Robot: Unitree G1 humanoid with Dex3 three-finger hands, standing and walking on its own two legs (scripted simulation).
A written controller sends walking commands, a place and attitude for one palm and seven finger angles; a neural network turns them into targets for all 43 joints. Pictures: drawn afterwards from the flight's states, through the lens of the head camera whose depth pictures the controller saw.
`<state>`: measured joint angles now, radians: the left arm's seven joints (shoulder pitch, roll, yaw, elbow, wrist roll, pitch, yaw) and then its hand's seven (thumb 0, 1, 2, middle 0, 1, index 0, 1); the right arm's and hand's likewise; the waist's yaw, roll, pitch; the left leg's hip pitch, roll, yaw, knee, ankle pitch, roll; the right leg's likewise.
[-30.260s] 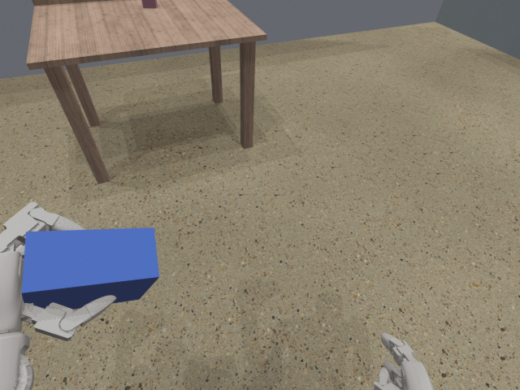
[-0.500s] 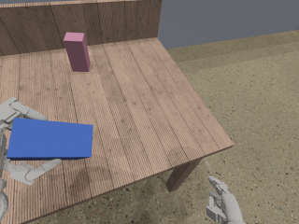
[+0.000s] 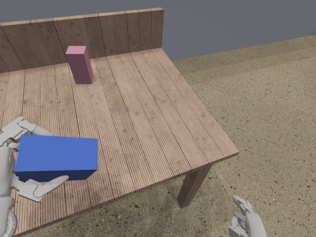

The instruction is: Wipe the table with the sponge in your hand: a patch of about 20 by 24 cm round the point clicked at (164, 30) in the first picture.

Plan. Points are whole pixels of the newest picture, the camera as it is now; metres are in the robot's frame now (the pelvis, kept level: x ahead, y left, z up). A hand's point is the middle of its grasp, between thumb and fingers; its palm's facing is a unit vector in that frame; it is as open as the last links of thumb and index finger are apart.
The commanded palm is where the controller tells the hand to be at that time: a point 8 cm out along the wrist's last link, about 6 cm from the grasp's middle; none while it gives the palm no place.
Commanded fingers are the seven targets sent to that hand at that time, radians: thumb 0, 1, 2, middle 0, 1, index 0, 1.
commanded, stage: look again from close up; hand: left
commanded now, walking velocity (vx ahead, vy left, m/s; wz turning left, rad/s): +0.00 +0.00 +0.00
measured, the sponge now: (70, 160) +0.24 +0.20 +0.12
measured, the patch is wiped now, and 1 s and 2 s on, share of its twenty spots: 0.00 0.00 0.00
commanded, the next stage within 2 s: come to a stop and stand still in 0.02 s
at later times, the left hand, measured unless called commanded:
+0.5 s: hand (43, 143) +0.24 +0.24 +0.17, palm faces +0.36 -0.84 -0.41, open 10.4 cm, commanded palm +0.17 +0.27 +0.17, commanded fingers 0.00 0.10 1.30 -1.20 -1.60 -1.20 -1.60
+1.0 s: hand (26, 165) +0.21 +0.26 +0.15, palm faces +0.38 -0.84 -0.38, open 10.4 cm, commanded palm +0.14 +0.29 +0.17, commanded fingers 0.00 0.10 1.30 -1.20 -1.60 -1.20 -1.60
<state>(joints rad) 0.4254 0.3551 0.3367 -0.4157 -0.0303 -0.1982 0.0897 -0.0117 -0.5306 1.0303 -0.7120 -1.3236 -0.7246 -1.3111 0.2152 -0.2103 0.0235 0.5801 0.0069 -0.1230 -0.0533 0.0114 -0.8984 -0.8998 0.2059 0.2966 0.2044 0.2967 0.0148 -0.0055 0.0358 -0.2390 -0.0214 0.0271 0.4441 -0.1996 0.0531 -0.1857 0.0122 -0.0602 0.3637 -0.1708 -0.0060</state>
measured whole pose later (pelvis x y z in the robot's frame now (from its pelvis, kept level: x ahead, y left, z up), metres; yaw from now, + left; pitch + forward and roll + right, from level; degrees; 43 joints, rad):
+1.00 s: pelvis -0.01 +0.00 +0.00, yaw +2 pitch +0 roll -1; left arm 0.40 0.41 0.35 -0.42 -0.07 -0.20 0.08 -0.01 -0.53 1.03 -0.71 -1.32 -0.72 -1.31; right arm 0.17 -0.19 0.05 0.56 0.02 -0.14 -0.02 0.01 -0.90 -0.90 0.21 0.30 0.20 0.30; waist 0.04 -0.04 0.05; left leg -0.28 -0.05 0.01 0.45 -0.18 0.06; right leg -0.24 -0.02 -0.07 0.43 -0.20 0.00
